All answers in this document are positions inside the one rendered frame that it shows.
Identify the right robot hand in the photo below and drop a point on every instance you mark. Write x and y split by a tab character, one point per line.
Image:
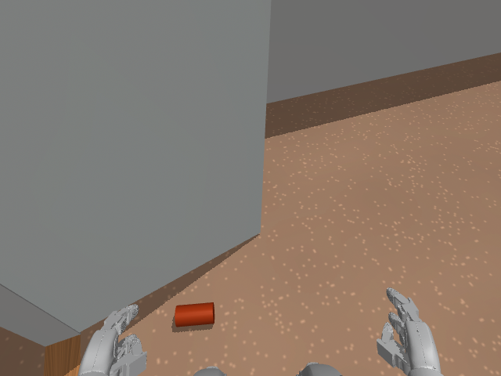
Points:
418	349

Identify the can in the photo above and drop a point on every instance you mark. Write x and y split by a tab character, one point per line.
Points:
194	314

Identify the left robot hand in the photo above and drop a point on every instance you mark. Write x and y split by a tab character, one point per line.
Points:
106	355

